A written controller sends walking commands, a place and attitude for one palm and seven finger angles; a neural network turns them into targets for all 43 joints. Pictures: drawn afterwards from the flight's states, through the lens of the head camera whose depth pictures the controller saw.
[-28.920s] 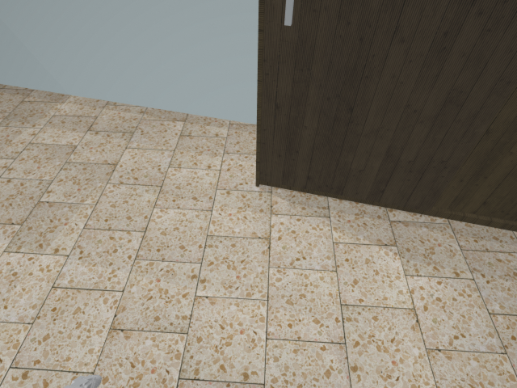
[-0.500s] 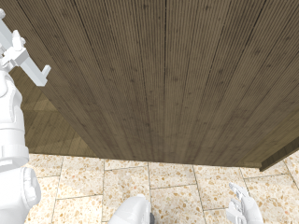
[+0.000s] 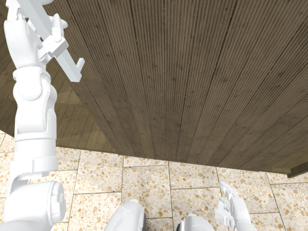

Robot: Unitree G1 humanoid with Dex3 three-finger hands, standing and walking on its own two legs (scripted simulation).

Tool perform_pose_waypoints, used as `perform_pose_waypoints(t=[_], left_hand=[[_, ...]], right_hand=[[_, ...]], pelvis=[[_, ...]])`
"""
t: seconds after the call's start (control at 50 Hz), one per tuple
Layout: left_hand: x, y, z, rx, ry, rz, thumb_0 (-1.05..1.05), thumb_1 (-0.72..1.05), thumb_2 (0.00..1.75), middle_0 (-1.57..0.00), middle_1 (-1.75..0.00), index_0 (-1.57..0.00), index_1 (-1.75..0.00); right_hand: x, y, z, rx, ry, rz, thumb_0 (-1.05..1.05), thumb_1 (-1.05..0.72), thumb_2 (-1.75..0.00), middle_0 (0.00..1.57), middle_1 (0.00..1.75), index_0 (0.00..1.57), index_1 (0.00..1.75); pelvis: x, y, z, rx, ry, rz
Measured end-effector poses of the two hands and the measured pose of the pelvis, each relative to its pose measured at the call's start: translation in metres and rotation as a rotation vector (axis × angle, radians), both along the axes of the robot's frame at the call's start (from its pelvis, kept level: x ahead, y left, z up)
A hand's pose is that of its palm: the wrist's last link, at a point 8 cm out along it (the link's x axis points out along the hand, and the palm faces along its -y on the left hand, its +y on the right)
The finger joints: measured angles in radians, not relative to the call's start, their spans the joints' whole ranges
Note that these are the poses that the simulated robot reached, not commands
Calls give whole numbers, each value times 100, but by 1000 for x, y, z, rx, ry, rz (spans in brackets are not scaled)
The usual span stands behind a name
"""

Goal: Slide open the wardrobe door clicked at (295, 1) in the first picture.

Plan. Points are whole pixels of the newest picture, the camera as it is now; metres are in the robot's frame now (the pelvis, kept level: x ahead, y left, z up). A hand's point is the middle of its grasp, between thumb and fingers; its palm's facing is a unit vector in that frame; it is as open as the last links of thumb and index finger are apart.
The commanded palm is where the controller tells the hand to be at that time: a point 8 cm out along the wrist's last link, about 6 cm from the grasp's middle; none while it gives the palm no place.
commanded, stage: stop walking and hold the door there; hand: left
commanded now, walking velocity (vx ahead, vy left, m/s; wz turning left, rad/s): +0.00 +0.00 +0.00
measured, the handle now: (50, 21) +0.46 +0.24 +0.25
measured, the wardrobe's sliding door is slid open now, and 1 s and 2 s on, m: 0.65 0.65 0.65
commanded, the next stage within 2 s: loosen the grip on the handle in 0.54 s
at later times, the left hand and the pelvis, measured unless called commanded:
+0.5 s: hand (59, 38) +0.42 +0.21 +0.24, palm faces +0.27 -0.96 -0.10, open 6.1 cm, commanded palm +0.39 +0.23 +0.22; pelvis -0.01 +0.02 +0.01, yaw -2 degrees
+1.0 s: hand (54, 38) +0.42 +0.21 +0.24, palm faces +0.28 -0.95 -0.10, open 12.5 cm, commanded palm +0.39 +0.25 +0.23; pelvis -0.05 +0.01 +0.01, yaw -3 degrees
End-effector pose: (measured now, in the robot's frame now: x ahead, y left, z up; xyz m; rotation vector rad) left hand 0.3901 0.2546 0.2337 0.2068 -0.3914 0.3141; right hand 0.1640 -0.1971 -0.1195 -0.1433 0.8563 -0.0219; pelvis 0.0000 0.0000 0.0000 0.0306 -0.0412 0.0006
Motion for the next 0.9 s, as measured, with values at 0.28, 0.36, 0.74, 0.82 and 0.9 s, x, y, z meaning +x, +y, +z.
perform_pose_waypoints(t=[0.28,0.36,0.74,0.82,0.9], left_hand=[[-1,1,1,-62,31,-102,-2,75,79,-46,-140,-24,-138],[-2,0,2,-54,47,-85,-3,75,78,-46,-140,-22,-137],[7,11,5,-125,190,-99,-6,58,76,-46,-140,-31,-138],[-8,7,12,-118,133,-57,-4,42,69,-46,-140,-36,-138],[-9,4,11,-96,131,-33,-2,15,56,-45,-140,-28,-132]], right_hand=[[1,-7,49,-114,-66,-35,1,-91,-90,20,30,20,30],[-5,-8,44,-94,-68,-39,1,-91,-90,20,30,20,30],[-80,-40,41,-140,11,-134,1,-91,-90,20,30,20,30],[-101,-53,45,-149,-31,-153,1,-90,-90,20,30,20,30],[-127,-64,45,-157,-17,-198,1,-90,-90,20,30,20,30]], pelvis=[[-4,29,16,-42,27,-34],[-9,23,13,-36,29,-46],[-24,15,15,-29,62,-27],[-32,13,14,-33,50,-31],[-41,10,12,-31,48,-37]])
